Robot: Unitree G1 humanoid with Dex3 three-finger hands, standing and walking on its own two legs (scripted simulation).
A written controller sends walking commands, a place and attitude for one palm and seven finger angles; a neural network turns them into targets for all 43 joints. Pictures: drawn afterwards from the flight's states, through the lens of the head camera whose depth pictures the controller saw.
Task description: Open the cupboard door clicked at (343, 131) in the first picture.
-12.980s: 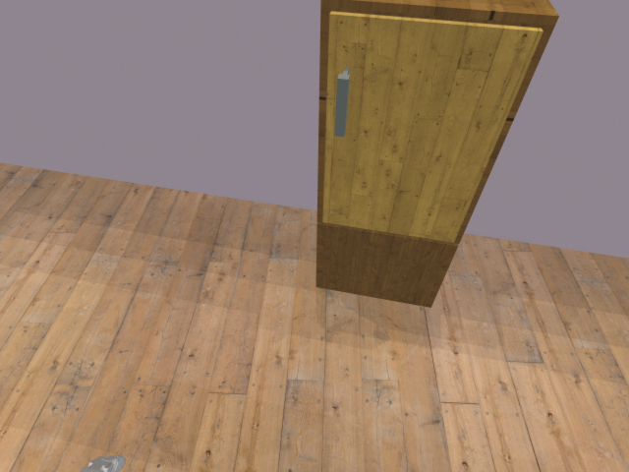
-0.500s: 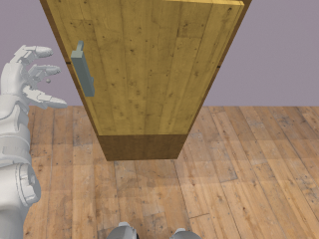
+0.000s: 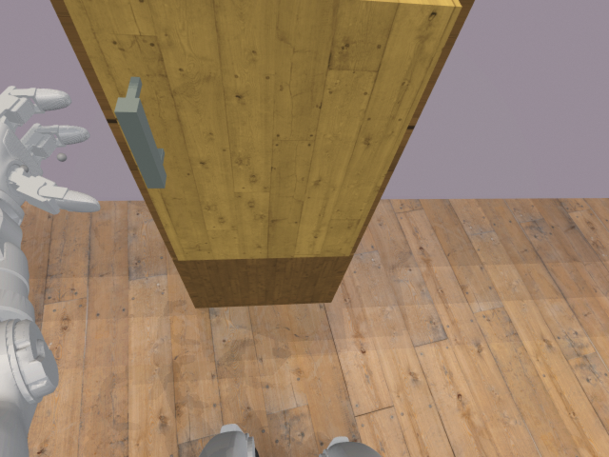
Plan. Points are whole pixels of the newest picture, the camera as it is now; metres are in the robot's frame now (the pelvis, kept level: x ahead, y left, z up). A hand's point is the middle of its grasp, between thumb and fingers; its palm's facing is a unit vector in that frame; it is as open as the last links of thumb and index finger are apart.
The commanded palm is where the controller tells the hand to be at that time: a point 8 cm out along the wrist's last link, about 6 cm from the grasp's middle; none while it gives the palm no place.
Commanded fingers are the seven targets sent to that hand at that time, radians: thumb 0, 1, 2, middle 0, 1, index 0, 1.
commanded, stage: move the hooked fingers beside the handle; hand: left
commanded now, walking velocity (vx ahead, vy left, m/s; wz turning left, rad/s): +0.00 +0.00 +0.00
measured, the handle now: (146, 136) +0.50 +0.19 +0.09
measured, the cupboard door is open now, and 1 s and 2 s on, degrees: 0 0 0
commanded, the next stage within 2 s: slide the fingers in behind the handle in 0.36 s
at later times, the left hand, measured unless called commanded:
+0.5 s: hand (79, 155) +0.46 +0.26 +0.10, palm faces +0.06 -1.00 +0.00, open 14.0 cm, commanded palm +0.44 +0.30 +0.09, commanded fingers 0.00 -0.50 0.30 -0.30 -1.20 -0.30 -1.20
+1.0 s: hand (104, 158) +0.46 +0.23 +0.10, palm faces +0.07 -1.00 +0.00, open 14.1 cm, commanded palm +0.44 +0.27 +0.09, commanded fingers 0.00 -0.50 0.30 -0.30 -1.20 -0.30 -1.20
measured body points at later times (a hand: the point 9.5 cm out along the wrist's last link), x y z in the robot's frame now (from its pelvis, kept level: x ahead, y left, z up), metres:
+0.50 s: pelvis +0.00 +0.00 +0.00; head +0.09 +0.03 +0.44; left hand +0.45 +0.31 +0.10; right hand +0.03 -0.27 -0.11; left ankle +0.02 +0.08 -0.69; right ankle -0.02 -0.11 -0.69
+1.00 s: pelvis -0.01 +0.00 +0.00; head +0.08 +0.02 +0.44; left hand +0.45 +0.29 +0.10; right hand +0.02 -0.27 -0.11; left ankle +0.02 +0.08 -0.69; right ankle -0.02 -0.11 -0.69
